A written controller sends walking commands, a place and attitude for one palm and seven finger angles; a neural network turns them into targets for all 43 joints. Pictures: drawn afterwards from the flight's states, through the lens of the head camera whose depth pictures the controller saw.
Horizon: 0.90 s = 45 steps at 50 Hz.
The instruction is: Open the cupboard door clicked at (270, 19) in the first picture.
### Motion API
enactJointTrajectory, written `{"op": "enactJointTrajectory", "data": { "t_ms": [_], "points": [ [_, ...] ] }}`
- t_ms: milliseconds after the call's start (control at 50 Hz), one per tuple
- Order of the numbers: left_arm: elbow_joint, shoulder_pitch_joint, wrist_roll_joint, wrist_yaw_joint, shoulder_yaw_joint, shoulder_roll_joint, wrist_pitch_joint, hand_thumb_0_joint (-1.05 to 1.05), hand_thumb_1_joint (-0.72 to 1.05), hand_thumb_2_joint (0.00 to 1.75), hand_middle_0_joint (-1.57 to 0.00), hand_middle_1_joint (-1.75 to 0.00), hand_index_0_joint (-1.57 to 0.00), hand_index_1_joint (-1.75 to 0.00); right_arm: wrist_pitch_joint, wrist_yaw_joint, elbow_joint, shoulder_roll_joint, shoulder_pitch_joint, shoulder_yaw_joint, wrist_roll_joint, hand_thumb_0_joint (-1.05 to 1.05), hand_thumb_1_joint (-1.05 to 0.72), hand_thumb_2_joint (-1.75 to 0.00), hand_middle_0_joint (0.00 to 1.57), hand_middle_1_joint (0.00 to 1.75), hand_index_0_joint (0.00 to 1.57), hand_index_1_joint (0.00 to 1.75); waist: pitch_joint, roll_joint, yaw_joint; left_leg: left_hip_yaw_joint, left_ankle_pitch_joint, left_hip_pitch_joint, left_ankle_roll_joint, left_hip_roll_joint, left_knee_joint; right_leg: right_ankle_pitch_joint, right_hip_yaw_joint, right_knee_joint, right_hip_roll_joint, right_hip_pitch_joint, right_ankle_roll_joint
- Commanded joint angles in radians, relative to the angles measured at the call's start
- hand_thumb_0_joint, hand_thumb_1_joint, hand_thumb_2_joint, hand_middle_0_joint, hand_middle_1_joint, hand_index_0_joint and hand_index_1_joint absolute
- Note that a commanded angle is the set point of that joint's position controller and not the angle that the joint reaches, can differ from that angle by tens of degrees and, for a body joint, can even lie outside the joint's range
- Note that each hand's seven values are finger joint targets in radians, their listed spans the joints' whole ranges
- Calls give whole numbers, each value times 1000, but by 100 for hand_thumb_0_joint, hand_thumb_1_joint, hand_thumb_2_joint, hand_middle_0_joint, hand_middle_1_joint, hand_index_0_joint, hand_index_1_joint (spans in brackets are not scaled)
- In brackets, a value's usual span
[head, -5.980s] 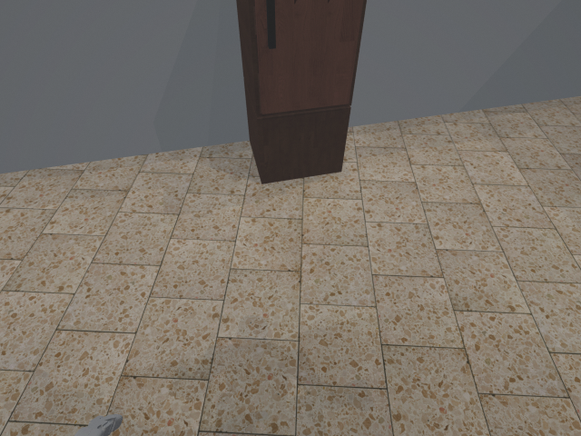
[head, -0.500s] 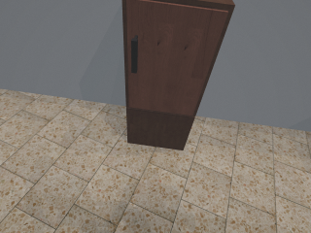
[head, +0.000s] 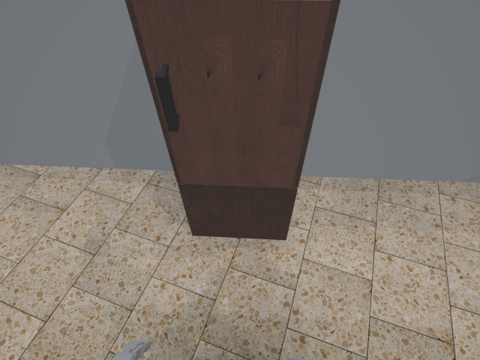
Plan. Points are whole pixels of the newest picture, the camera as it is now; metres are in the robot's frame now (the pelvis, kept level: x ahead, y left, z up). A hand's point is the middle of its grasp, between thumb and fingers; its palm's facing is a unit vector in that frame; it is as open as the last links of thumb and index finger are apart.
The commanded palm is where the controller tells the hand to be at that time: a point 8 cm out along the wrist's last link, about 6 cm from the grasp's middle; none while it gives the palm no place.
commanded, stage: take the last steps up to it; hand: left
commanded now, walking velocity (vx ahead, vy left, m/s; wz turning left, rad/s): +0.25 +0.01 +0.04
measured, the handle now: (169, 98) +0.69 +0.19 +0.04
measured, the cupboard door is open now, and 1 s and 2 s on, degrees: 0 0 0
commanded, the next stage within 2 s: come to a stop and stand still in 0.28 s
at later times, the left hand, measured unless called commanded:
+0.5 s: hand out of the picture +0.10 +0.20 -0.17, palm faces +0.08 -0.99 -0.14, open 7.4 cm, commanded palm none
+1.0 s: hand (161, 341) +0.18 +0.16 -0.13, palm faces +0.03 -0.96 -0.27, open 7.4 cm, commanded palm none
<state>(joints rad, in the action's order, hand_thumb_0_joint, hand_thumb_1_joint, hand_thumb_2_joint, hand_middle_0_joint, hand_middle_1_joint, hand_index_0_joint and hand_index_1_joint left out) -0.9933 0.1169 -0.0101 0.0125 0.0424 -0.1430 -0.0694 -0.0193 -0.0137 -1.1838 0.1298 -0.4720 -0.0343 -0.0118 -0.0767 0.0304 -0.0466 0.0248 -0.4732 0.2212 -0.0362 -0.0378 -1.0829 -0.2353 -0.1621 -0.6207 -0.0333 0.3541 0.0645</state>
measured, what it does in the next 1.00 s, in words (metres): walks ahead: left foot, then right foot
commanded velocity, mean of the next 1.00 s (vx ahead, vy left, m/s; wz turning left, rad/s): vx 0.00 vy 0.03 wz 0.01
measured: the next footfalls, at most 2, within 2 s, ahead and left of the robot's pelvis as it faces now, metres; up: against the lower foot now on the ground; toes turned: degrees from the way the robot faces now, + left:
left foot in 0.36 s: +0.22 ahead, +0.14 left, +0.00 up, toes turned +8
right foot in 0.82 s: +0.19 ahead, -0.14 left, +0.00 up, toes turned -5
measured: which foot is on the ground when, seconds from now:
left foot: up 0.00-0.34, down 0.36-0.82, up 0.84-1.00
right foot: down 0.00-0.38, up 0.40-0.80, down 0.82-1.00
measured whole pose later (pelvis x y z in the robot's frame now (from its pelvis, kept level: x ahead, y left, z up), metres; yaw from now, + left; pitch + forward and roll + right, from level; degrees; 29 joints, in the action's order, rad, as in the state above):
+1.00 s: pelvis +0.12 -0.03 +0.02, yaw +0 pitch -1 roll +2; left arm -1.01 0.21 -0.02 -0.02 0.03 -0.14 0.01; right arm 0.07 0.00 -1.06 0.22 -0.22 -0.07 -0.02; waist -0.04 0.05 0.00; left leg 0.03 -0.40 0.39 0.03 -0.02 -0.93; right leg -0.23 -0.06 -0.50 -0.06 0.26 0.02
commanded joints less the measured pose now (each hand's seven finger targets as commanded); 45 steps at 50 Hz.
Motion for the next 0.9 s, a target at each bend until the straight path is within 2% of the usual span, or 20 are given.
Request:
{"op": "enactJointTrajectory", "data": {
  "t_ms": [0,80,240,300,320,340,360,380,400,420,460,520,620,720,760,780,800,820,840,880],
  "points": [
    [-22,146,-4,-35,25,-118,7,0,90,90,-20,-30,-20,-30,-12,7,107,41,44,-26,-11,0,-90,-90,20,30,20,30,-16,-71,45,-45,142,282,6,-98,-158,-140,355,451,-307,-66,103],
    [-27,159,-13,-33,17,-82,-3,0,90,90,-20,-30,-20,-30,13,13,114,18,31,-24,-17,0,-90,-90,20,30,20,30,-13,-143,8,19,200,227,48,-96,47,25,183,469,-234,0,83],
    [-67,242,-15,-26,23,-155,-3,0,90,90,-20,-30,-20,-30,-17,30,186,49,241,-18,-9,0,-90,-90,20,30,20,30,13,-128,69,65,225,186,56,-58,405,169,197,390,-251,-169,98],
    [-78,245,-10,-28,23,-150,10,0,90,90,-20,-30,-20,-30,-30,26,168,70,198,-17,-10,0,-90,-90,20,30,20,30,31,-114,43,100,305,6,51,-21,579,149,150,282,-200,-138,51],
    [-81,252,-8,-29,17,-124,14,0,90,90,-20,-30,-20,-30,-39,20,146,105,136,-22,-11,0,-90,-90,20,30,20,30,63,-30,17,61,347,-125,42,-39,644,134,123,158,-158,-85,25],
    [-70,272,-3,-25,9,-85,18,0,90,90,-20,-30,-20,-30,-46,10,130,183,56,-38,-19,0,-90,-90,20,30,20,30,110,147,-8,-132,437,-266,-24,-201,689,-25,52,-44,-63,51,-23],
    [-50,266,0,-23,-2,-53,17,0,90,90,-20,-30,-20,-30,-37,3,125,243,1,-49,-17,0,-90,-90,20,30,20,30,142,284,-18,-324,566,-321,-130,-377,784,-356,0,-274,10,171,-60],
    [-45,240,-6,-31,-2,-68,22,0,90,90,-20,-30,-20,-30,-22,-5,131,226,39,-38,-15,0,-90,-90,20,30,20,30,103,166,-4,-303,573,-224,-171,-394,797,-389,84,-355,-22,162,-52],
    [-69,236,-8,-38,-5,-57,35,0,90,90,-20,-30,-20,-30,-25,-16,141,174,116,-19,-13,0,-90,-90,20,30,20,30,76,176,23,-248,689,-130,-144,-350,807,-335,129,-361,-58,120,-60],
    [-89,246,-4,-39,-8,-50,40,0,90,90,-20,-30,-20,-30,-27,-25,154,136,181,-3,-11,0,-90,-90,20,30,20,30,58,107,45,-187,838,-84,-131,-322,787,-286,149,-330,-74,70,-71],
    [-112,279,3,-43,-15,-37,55,0,90,90,-20,-30,-20,-30,-25,-35,158,134,232,5,-6,0,-90,-90,20,30,20,30,78,49,64,-102,1019,-88,-118,-292,763,-229,152,-243,-72,-1,-93],
    [-97,272,-3,-44,-2,-68,88,0,90,90,-20,-30,-20,-30,-7,-44,156,178,230,-22,0,0,-90,-90,20,30,20,30,130,44,49,-82,1080,-149,-123,-304,734,-189,132,-220,-49,8,-104],
    [-33,222,-13,-41,22,-84,123,0,90,90,-20,-30,-20,-30,23,-45,171,207,262,-47,-8,0,-90,-90,20,30,20,30,100,122,49,-69,908,-83,-143,-312,733,-213,144,-304,-32,55,-99],
    [-5,209,-7,-42,19,-74,107,0,90,90,-20,-30,-20,-30,32,-27,183,201,294,-55,-14,0,-90,-90,20,30,20,30,97,203,60,-47,693,-32,-101,-254,712,-142,101,-76,-18,-56,-88],
    [-24,252,-10,-45,19,-91,88,0,90,90,-20,-30,-20,-30,36,-16,180,180,287,-54,-5,0,-90,-90,20,30,20,30,122,124,85,-21,481,27,-42,-187,638,55,93,150,-18,-193,-92],
    [-22,254,-19,-50,20,-138,73,0,90,90,-20,-30,-20,-30,36,-9,179,134,263,-48,4,0,-90,-90,20,30,20,30,137,-26,81,29,300,58,16,-109,535,154,196,267,-105,-224,-76],
    [-8,206,-25,-54,25,-219,59,0,90,90,-20,-30,-20,-30,40,-2,198,64,235,-32,10,0,-90,-90,20,30,20,30,107,-268,52,70,35,161,66,-13,455,299,398,319,-287,-212,-8],
    [7,204,-18,-50,28,-245,61,0,90,90,-20,-30,-20,-30,53,-2,212,98,270,-36,6,0,-90,-90,20,30,20,30,90,-246,86,21,-79,134,65,-7,355,318,427,357,-368,-124,77],
    [18,172,-21,-49,26,-252,68,0,90,90,-20,-30,-20,-30,62,4,212,93,277,-41,4,0,-90,-90,20,30,20,30,74,-155,75,-6,-75,119,62,-5,272,188,398,370,-363,-61,102],
    [19,130,-16,-52,32,-229,67,0,90,90,-20,-30,-20,-30,75,5,195,126,269,-45,-6,0,-90,-90,20,30,20,30,31,-263,69,-46,-1,201,61,-3,151,103,422,382,-316,-70,84]
  ]
}}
